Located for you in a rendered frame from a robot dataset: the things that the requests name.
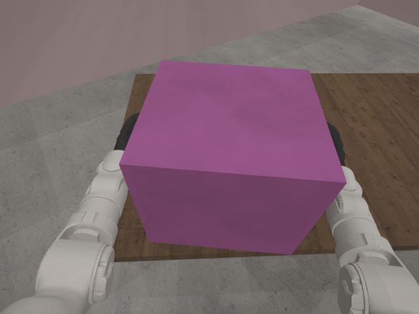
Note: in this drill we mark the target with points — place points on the left robot hand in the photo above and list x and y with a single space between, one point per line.
126 132

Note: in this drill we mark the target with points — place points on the table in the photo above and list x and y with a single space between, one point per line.
377 116

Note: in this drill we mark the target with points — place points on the right robot upper arm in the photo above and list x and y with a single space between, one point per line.
376 289

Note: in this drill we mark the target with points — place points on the carton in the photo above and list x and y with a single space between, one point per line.
231 157

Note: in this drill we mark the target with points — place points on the right robot forearm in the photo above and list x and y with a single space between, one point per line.
354 229

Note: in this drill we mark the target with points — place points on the right robot hand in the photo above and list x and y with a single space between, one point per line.
337 142

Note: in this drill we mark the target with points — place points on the left robot forearm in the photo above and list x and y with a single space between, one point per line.
97 217

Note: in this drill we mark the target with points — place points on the left robot upper arm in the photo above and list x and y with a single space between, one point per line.
75 275

